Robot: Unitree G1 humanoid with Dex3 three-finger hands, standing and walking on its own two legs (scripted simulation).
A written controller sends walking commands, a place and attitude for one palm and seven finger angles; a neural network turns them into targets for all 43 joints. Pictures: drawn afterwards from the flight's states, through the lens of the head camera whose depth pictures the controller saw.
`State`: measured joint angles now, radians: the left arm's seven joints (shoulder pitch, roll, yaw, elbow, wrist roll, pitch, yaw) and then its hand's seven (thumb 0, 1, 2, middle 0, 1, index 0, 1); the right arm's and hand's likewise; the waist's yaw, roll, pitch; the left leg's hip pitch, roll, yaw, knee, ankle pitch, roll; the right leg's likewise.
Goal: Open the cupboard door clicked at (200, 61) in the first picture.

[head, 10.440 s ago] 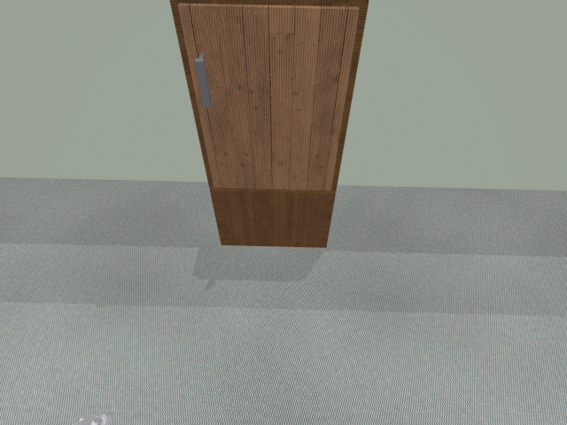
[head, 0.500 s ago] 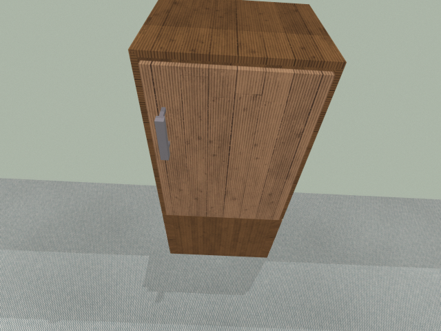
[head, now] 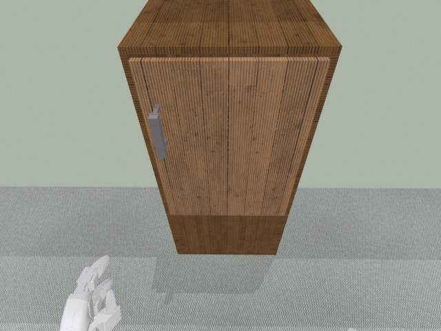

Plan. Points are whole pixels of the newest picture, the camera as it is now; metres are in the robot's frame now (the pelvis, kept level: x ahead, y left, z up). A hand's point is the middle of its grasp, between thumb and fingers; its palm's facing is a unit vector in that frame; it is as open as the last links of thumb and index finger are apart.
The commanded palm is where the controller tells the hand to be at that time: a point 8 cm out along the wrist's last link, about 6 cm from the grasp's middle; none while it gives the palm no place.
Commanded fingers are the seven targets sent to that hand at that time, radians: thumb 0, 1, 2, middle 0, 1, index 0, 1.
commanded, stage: raise the hand with hooked fingers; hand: left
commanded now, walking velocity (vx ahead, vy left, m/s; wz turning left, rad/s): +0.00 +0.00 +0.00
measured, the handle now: (159, 131) +0.56 +0.16 +0.05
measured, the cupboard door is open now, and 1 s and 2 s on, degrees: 0 0 0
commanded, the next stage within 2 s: move the hooked fingers beside the handle in 1.90 s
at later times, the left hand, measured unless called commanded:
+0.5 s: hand (122, 289) +0.21 +0.18 -0.01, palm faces -0.01 -1.00 -0.07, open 10.3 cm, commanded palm +0.18 +0.24 +0.00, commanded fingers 0.00 0.06 0.54 -0.26 -0.84 -0.26 -0.84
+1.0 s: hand (97, 247) +0.27 +0.23 +0.03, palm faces +0.01 -1.00 -0.06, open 13.2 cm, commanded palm +0.24 +0.28 +0.04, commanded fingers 0.00 -0.50 0.30 -0.30 -1.20 -0.30 -1.20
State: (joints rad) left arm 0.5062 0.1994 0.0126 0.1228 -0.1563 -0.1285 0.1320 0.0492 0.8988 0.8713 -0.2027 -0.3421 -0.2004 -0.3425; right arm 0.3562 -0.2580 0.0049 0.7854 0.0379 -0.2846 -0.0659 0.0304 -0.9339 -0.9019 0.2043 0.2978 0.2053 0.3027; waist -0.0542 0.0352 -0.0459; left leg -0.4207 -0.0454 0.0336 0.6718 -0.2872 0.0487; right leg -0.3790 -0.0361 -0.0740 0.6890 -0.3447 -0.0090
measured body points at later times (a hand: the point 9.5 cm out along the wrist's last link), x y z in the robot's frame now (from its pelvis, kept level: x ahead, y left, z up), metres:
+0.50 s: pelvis +0.01 -0.04 -0.07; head +0.07 -0.03 +0.38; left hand +0.20 +0.23 +0.00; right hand +0.22 -0.24 -0.15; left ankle +0.04 +0.08 -0.72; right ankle +0.01 -0.12 -0.72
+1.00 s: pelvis +0.02 -0.01 -0.03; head +0.06 +0.00 +0.42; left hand +0.26 +0.28 +0.04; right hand +0.18 -0.26 -0.10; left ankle +0.04 +0.08 -0.72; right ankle +0.01 -0.12 -0.72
